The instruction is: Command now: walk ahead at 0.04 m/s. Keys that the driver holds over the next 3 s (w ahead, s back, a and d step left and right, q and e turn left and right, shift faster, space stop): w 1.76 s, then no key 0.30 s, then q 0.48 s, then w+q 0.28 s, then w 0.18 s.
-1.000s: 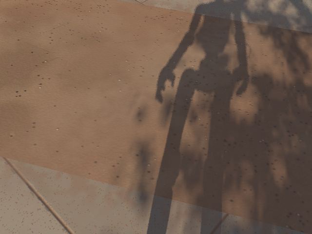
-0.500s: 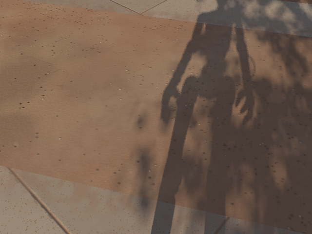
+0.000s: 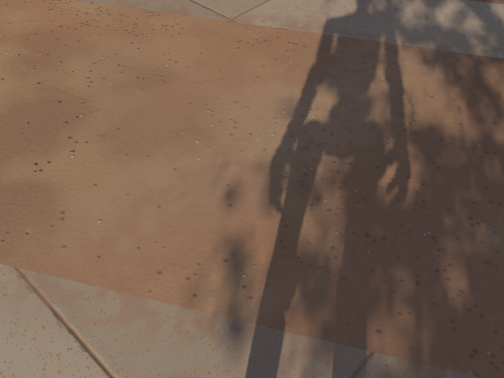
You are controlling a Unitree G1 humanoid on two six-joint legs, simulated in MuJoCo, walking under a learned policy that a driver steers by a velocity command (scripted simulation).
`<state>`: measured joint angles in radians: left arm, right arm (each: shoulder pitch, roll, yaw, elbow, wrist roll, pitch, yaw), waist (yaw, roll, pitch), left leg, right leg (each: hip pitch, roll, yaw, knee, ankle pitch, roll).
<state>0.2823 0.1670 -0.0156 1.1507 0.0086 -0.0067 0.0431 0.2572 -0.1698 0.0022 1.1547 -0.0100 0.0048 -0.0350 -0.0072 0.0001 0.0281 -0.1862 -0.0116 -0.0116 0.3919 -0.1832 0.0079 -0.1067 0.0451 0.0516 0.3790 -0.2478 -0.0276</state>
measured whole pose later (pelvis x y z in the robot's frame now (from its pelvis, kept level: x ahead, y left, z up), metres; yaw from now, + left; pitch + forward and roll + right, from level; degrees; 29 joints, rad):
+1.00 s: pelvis +0.42 +0.01 +0.00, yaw +0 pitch -1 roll -1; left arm 0.41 0.18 0.04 1.09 0.01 -0.10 0.00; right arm 0.18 -0.20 -0.04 0.96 -0.04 -0.04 0.02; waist 0.02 0.03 0.04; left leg -0.61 0.11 0.00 1.02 -0.17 0.05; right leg -0.07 0.11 -0.11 0.27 -0.20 -0.12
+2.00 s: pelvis +0.96 +0.01 +0.00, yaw +0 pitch +0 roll +1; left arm 0.21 0.19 0.04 0.99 0.01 -0.09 0.01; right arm 0.28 -0.20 -0.05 1.01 -0.03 -0.05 -0.02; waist -0.01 0.02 0.09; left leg -0.41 0.00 -0.01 1.10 -0.39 0.03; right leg -0.27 0.04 -0.11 0.40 -0.13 -0.10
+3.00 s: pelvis +1.08 +0.03 +0.00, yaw +26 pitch +1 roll +1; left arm 0.33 0.24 0.05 0.86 0.02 -0.07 0.02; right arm 0.23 -0.28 -0.09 0.83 -0.04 -0.02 0.04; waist 0.01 0.05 -0.03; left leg -0.51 -0.07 -0.11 0.98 -0.28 0.05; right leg -0.10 0.02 -0.01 0.31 -0.24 -0.04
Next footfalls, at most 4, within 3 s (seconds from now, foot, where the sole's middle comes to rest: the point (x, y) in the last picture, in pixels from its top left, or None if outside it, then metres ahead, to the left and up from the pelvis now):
0.72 right None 0.44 -0.03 -0.78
1.26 left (218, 299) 0.76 0.12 -0.78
1.82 right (273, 217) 1.06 -0.05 -0.78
2.36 left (221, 224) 1.03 0.13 -0.78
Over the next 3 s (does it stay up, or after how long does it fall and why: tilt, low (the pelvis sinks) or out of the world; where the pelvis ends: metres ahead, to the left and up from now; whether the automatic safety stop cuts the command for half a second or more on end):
stays up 1.08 0.03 0.00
